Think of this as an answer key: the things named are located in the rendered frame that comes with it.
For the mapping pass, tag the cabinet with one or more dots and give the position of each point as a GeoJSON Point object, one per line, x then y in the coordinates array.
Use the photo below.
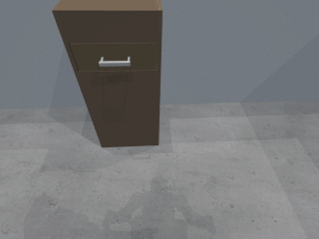
{"type": "Point", "coordinates": [124, 105]}

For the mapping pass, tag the drawer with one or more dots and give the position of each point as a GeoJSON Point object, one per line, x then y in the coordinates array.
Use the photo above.
{"type": "Point", "coordinates": [143, 55]}

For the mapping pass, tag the handle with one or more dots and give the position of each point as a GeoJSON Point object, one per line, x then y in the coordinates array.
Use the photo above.
{"type": "Point", "coordinates": [103, 63]}

